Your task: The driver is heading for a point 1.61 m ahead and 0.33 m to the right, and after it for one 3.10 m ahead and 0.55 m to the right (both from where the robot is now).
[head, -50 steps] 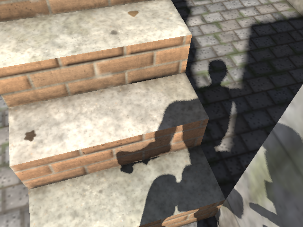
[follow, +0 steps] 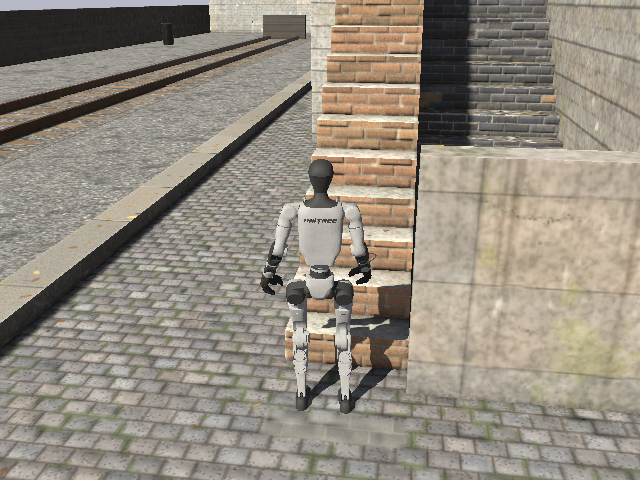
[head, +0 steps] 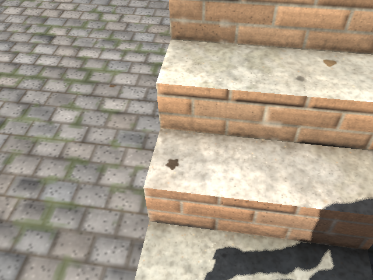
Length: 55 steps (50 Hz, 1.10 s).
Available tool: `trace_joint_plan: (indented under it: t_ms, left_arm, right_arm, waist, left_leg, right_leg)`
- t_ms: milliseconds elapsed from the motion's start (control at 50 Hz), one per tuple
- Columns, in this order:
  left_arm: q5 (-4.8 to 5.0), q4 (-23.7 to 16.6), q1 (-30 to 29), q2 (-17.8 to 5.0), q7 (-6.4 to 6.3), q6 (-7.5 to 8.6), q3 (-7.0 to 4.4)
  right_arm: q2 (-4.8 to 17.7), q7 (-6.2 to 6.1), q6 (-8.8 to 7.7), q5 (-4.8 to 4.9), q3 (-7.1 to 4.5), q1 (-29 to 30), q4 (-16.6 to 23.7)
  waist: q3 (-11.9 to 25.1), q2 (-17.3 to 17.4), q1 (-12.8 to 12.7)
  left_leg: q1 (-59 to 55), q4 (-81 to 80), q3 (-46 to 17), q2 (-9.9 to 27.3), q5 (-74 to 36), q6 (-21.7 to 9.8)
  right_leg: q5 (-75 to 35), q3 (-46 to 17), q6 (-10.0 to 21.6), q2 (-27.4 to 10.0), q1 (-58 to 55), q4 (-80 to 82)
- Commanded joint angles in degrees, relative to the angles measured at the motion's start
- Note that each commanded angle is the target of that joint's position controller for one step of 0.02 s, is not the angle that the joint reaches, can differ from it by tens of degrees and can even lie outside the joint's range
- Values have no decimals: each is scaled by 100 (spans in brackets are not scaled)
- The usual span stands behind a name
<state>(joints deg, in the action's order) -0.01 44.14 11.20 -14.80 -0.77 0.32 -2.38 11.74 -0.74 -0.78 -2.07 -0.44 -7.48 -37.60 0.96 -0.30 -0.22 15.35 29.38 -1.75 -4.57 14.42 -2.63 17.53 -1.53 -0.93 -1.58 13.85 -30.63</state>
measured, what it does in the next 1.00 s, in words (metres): steps on the spot, turning right: right foot, then left foot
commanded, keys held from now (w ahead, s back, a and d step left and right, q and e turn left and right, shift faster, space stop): e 0.64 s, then no key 0.06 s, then q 0.02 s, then w+q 0.28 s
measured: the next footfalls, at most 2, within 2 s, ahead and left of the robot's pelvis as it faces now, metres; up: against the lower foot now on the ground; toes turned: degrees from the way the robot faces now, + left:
right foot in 0.50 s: -0.05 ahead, -0.15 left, +0.00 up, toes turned -19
left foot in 1.00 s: +0.03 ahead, +0.05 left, +0.00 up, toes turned -18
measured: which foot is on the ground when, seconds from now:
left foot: down 0.00-0.50, up 0.52-0.98, down 1.00-1.00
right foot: down 0.00-0.18, up 0.20-0.48, down 0.50-1.00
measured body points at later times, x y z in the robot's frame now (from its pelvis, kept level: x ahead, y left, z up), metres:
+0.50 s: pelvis -0.04 -0.03 +0.00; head -0.01 -0.06 +0.44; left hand +0.22 +0.17 -0.07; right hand +0.02 -0.35 -0.11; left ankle +0.01 +0.09 -0.73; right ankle -0.09 -0.14 -0.73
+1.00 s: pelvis -0.03 -0.05 +0.00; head -0.02 -0.05 +0.45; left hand +0.20 +0.12 -0.09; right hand +0.04 -0.35 -0.09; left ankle -0.01 +0.07 -0.73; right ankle -0.09 -0.14 -0.73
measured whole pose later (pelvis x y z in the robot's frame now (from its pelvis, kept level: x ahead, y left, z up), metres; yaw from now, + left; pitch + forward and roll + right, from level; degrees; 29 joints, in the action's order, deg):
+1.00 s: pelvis -0.03 -0.05 +0.00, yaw -20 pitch +2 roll -1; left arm -0.2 37.7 11.6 -12.0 -1.3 2.7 -1.2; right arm 14.0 -1.0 -1.9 1.0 -3.4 -11.6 -38.7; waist 2.4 0.7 -0.7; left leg 14.1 29.1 0.7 1.3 17.0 -1.0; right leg 16.7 0.8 2.2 2.4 12.4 -26.6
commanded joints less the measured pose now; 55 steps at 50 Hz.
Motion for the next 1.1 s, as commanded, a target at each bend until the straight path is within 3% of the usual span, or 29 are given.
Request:
trace_joint_plan:
  t_ms: [20, 100, 160, 200, 220, 240, 280, 320, 380, 420, 480, 500, 520, 540, 560, 580, 600, 640, 720, 780, 820, 860, 920, 980, 1000, 1020, 1040, 1060, 1100]
  left_arm:
    - [36, -458, -420, -1069, 50, 188, -291]
    - [-73, -688, -593, -883, 65, 274, -266]
    - [20, -908, -613, -835, 14, 202, -277]
    - [30, -1048, -492, -630, -25, 117, -221]
    - [0, -1080, -467, -823, -31, 53, -297]
    - [44, -1085, -380, -1012, -27, -19, -400]
    - [99, -1050, -163, -841, -45, -153, -391]
    - [100, -1143, -383, -656, -43, -197, -308]
    - [113, -1397, -756, -410, 51, -179, -162]
    - [136, -1448, -636, -451, 72, -191, -138]
    - [151, -1293, -77, -703, 73, -237, -285]
    - [110, -1187, 259, -861, 25, -248, -377]
    - [105, -1249, 503, -1342, -47, -235, -515]
    - [-96, -1464, 411, -1928, -52, -168, -585]
    - [-303, -1552, 349, -1631, 27, -33, -541]
    - [-283, -1533, 70, -1498, 43, 64, -480]
    - [-113, -1492, -204, -1331, -18, 61, -457]
    - [33, -1561, -536, -1129, -111, 5, -369]
    - [-39, -1442, -256, -805, -183, 115, -191]
    - [-61, -1227, -123, -383, -211, 147, -33]
    - [-148, -1125, -71, -532, -173, 187, -64]
    - [-174, -1056, 24, -773, -98, 249, -147]
    - [-22, -929, 137, -980, -78, 308, -278]
    - [18, -1013, -155, -690, -79, 309, -184]
    - [-12, -1080, -319, -471, -67, 339, -134]
    - [-82, -1259, -520, -232, -49, 415, -73]
    - [-85, -1491, -774, -108, -37, 519, -39]
    - [-61, -1540, -1082, -415, -30, 592, -110]
    - [119, -1563, -1116, -567, 78, 605, -185]
  right_arm:
    - [999, -113, -72, -48, -373, 59, 392]
    - [815, -174, 106, 59, -425, 68, 522]
    - [846, -150, 150, 47, -525, -194, 540]
    - [1073, -143, 133, 35, -612, -438, 508]
    - [1033, -158, 76, -2, -594, -435, 573]
    - [986, -169, 22, -10, -553, -464, 592]
    - [1060, -189, -39, 82, -565, -13, 623]
    - [1143, -227, -20, 115, -593, -47, 562]
    - [1322, -246, 104, 143, -667, -157, 532]
    - [1488, -202, 206, 164, -735, -110, 572]
    - [1466, -209, 238, 305, -758, -103, 428]
    - [1254, -199, 232, 305, -715, -341, 317]
    - [920, -161, 238, 136, -624, -426, 358]
    - [787, -172, 200, -12, -537, -118, 755]
    - [1200, -220, 138, 70, -630, 485, 871]
    - [1240, -236, 120, 170, -657, 523, 854]
    - [1192, -292, 111, 125, -687, 379, 702]
    - [1196, -307, 147, 62, -707, 164, 583]
    - [894, -242, 259, 61, -598, 8, 452]
    - [577, -145, 228, 91, -447, 175, 424]
    - [588, -83, 168, 196, -420, 371, 476]
    - [764, -52, 61, 273, -449, 435, 543]
    - [884, -57, -158, 340, -474, 376, 543]
    - [623, -33, -294, 302, -403, -172, 268]
    - [685, -22, -306, 296, -433, -450, 177]
    - [980, -22, -313, 323, -520, -808, 108]
    - [1298, -2, -242, 325, -634, -1060, 16]
    - [1281, 21, -219, 349, -659, -1455, 84]
    - [1219, -7, -247, 269, -639, -1758, 14]
  waist:
    - [-54, -737, 303]
    - [65, -965, 241]
    - [171, -191, 229]
    - [301, 945, 150]
    - [433, 1018, 206]
    - [455, 632, 175]
    - [324, 309, -79]
    - [201, 395, 48]
    - [403, 555, 203]
    - [641, 761, 187]
    - [678, 821, -49]
    - [622, 507, -105]
    - [388, -817, -88]
    - [320, -2028, -61]
    - [655, -1232, -521]
    - [335, -982, -293]
    - [232, -573, -97]
    - [292, -560, 125]
    - [657, -405, 113]
    - [666, -660, -16]
    - [312, -1025, -169]
    - [12, -1007, -294]
    - [-101, -752, -386]
    - [153, -630, -56]
    - [301, -474, 75]
    - [444, 183, 135]
    - [488, 1539, 165]
    - [271, 1673, 563]
    - [-16, 988, 563]
  left_leg:
    - [-316, -66, -136, 304, -13, 88]
    - [-427, 150, -22, 322, -174, -44]
    - [-804, -287, -245, 677, -373, -324]
    - [-944, -1095, -1419, 1964, -1170, -1072]
    - [-919, -1173, -1844, 2597, -2003, -1529]
    - [-841, -1179, -1867, 2847, -2697, -1765]
    - [-601, -1198, -1071, 2478, -2385, -1433]
    - [-649, -1216, -458, 2064, -2061, -1163]
    - [-868, -1015, -10, 2029, -2294, -1101]
    - [-898, -846, 122, 2163, -2533, -1071]
    - [-498, -361, 486, 2060, -1429, -604]
    - [33, 189, 761, 1860, -764, -211]
    - [1508, 1721, 1287, 1309, 884, 412]
    - [3025, 3294, 768, 582, 2463, 807]
    - [2951, 4063, -42, 546, 2408, 760]
    - [3014, 4175, -245, 605, 1804, 682]
    - [3071, 4096, -334, 739, 1251, 677]
    - [2604, 4207, -339, 692, 628, 793]
    - [2268, 3918, -379, 627, 54, 821]
    - [1628, 2273, -244, 856, -494, 792]
    - [1095, 1560, -1, 791, -241, 746]
    - [921, 1180, 144, 695, 253, 598]
    - [1063, 599, 248, 613, 629, 293]
    - [-27, -490, 412, 431, 110, 41]
    - [-542, -474, 216, 562, -79, -53]
    - [-1201, -379, -387, 1009, -835, -294]
    - [-1750, -658, -1559, 1466, -805, -795]
    - [-2237, -1192, -2611, 2032, -829, -1324]
    - [-2667, -1345, -2858, 2170, -763, -1561]
  right_leg:
    - [-1109, -1172, 769, -710, 530, 890]
    - [-1045, -1490, 672, -695, 669, 844]
    - [-695, -1135, 374, -257, 1201, 107]
    - [335, -305, -49, 230, 1647, -1419]
    - [1525, -222, -210, 55, 1851, -2772]
    - [1848, -310, -334, -17, 2036, -3896]
    - [1319, -425, -422, -278, 2096, -4223]
    - [851, -124, -463, -313, 2091, -3744]
    - [908, 125, -405, -351, 1687, -2556]
    - [777, 333, -306, -309, 1249, -1956]
    - [-209, 745, -27, 94, 260, -401]
    - [-494, 574, 189, 226, -367, 96]
    - [-2021, -986, 679, -728, -1214, 631]
    - [-3609, -2888, 1878, -2019, -1221, 749]
    - [-2883, -2857, 2204, -2037, -869, 1063]
    - [-2324, -2440, 1891, -1661, -644, 1120]
    - [-1999, -2121, 1519, -1413, -643, 1109]
    - [-2617, -1769, 1288, -1141, -302, 969]
    - [-3363, -1392, 1285, -1098, -595, 776]
    - [-701, -1125, 1086, -790, -501, 1243]
    - [336, -1219, 1115, -814, -118, 1638]
    - [688, -1403, 1234, -995, -58, 1825]
    - [722, -1609, 1228, -1193, -576, 1755]
    - [272, -1159, 1041, -863, -481, 1272]
    - [-102, -850, 890, -674, -209, 859]
    - [-383, -291, 615, -248, 411, -18]
    - [-205, 448, 192, 365, 1440, -846]
    - [926, 322, -35, 396, 2535, -1696]
    - [1511, -109, -117, 186, 3669, -3145]
Over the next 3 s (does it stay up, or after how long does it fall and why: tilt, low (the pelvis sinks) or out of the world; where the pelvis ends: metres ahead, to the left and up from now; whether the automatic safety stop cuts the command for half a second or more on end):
stays up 0.58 -0.17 0.34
